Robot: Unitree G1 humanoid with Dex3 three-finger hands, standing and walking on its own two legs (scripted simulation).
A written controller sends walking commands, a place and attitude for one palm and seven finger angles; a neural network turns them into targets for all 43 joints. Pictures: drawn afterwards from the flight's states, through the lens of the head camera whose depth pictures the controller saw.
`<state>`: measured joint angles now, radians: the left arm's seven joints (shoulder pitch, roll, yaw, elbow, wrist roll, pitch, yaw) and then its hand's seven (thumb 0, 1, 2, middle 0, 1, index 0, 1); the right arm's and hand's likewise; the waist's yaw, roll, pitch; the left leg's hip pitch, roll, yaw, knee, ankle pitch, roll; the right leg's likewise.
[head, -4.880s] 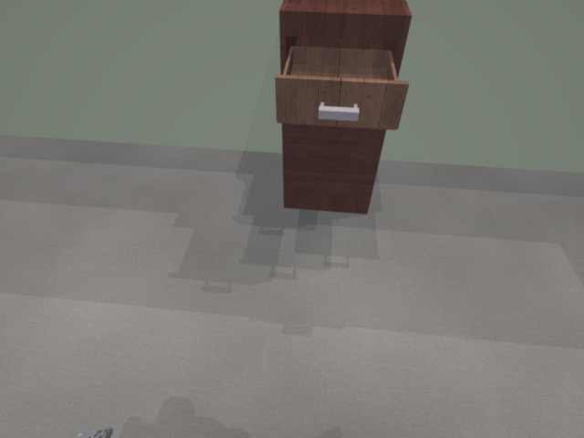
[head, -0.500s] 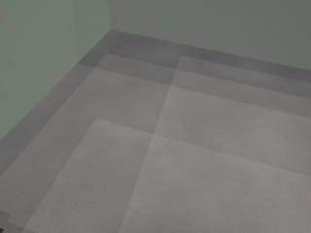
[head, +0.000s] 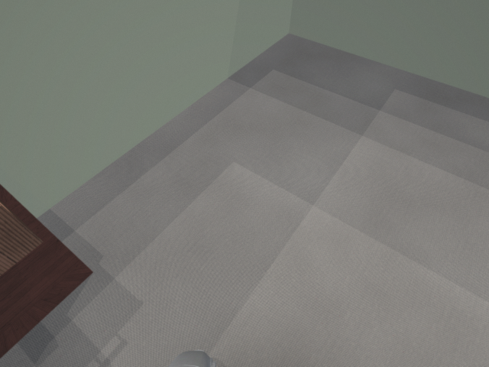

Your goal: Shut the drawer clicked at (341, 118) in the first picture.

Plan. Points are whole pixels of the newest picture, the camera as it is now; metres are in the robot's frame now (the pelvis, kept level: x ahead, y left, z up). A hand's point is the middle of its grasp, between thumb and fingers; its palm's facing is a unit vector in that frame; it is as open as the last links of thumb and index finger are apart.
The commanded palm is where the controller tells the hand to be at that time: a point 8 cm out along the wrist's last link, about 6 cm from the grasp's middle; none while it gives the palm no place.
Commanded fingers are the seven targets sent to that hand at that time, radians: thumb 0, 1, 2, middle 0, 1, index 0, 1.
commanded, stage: turn to face it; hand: left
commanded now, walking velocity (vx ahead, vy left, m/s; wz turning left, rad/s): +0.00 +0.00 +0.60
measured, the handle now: out of the picture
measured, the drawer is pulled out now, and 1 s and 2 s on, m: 0.30 0.30 0.30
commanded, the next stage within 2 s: take the last steps up to it in 1.54 s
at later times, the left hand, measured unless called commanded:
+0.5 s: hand out of the picture +0.05 +0.27 -0.15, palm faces +0.32 -0.91 -0.27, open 7.4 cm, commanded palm none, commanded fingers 0.00 0.90 0.90 -0.20 -0.30 -0.20 -0.30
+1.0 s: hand out of the picture -0.10 +0.22 -0.19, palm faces +0.63 -0.74 -0.25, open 7.4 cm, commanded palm none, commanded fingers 0.00 0.90 0.90 -0.20 -0.30 -0.20 -0.30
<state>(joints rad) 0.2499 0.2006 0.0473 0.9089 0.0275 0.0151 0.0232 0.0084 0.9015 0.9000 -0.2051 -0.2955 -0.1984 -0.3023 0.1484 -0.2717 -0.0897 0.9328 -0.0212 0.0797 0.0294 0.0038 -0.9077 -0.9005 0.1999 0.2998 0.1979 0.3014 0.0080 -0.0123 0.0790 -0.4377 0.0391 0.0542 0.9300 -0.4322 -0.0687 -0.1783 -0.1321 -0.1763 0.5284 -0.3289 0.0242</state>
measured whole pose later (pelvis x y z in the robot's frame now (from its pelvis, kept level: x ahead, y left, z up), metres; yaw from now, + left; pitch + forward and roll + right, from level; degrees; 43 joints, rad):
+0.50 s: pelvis +0.00 +0.02 +0.00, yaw +17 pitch +1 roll -1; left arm 0.14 0.25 0.08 0.86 0.01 0.05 0.02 0.01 0.91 0.90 -0.20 -0.29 -0.19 -0.30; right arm 0.21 -0.21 -0.06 0.91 -0.03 0.04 0.01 0.00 -0.90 -0.90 0.21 0.30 0.21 0.30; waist -0.02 0.01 0.08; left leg -0.29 -0.05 -0.12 0.51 -0.23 0.03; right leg -0.39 -0.04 0.01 0.82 -0.42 0.09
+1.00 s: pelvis +0.00 +0.03 -0.02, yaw +37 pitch +0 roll +0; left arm 0.28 0.24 0.06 0.89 0.02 0.04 0.01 0.01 0.90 0.90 -0.21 -0.30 -0.20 -0.30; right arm 0.13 -0.27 -0.07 0.90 -0.02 0.05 0.04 0.00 -0.91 -0.90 0.20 0.30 0.20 0.30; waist 0.02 -0.04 0.09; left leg -0.31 0.03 0.08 0.63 -0.26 -0.01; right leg -0.23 -0.20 -0.23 0.70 -0.41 0.07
